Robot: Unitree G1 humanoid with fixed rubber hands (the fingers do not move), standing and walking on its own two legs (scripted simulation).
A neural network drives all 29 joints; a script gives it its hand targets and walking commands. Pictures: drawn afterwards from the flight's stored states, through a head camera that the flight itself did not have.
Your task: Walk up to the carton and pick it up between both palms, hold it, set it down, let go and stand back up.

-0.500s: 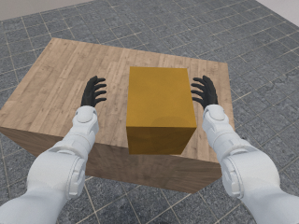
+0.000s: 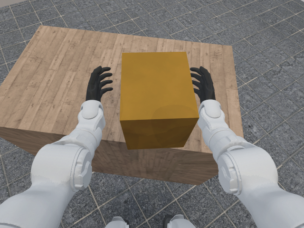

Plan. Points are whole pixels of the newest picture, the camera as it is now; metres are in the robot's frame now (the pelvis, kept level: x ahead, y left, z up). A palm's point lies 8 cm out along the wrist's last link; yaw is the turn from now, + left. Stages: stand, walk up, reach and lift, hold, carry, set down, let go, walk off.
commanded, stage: reach and lift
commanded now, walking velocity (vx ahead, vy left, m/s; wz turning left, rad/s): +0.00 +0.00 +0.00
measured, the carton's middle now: (155, 103) +0.46 -0.01 -0.02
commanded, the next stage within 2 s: none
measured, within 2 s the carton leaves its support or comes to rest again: neither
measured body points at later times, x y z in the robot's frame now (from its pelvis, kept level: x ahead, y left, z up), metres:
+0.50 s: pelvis +0.01 +0.01 +0.03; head +0.10 +0.01 +0.47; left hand +0.43 +0.14 +0.04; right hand +0.42 -0.13 +0.04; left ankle +0.00 +0.13 -0.70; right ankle +0.02 -0.11 -0.70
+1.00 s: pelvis +0.02 +0.00 +0.04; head +0.12 +0.02 +0.48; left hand +0.43 +0.14 +0.05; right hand +0.42 -0.13 +0.04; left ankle +0.00 +0.13 -0.70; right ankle +0.02 -0.11 -0.70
